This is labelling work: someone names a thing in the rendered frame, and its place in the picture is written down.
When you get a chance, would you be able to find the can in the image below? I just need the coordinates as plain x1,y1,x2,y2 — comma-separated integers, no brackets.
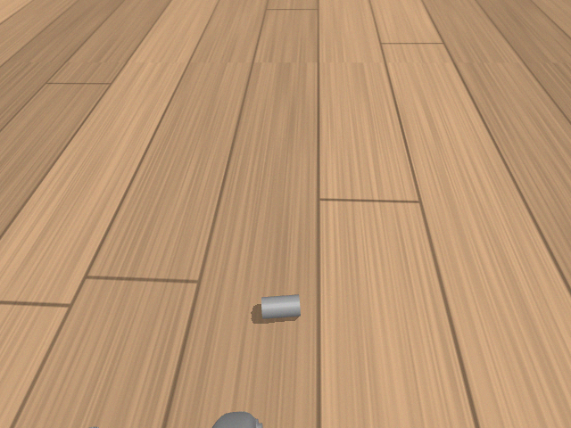
261,294,301,319

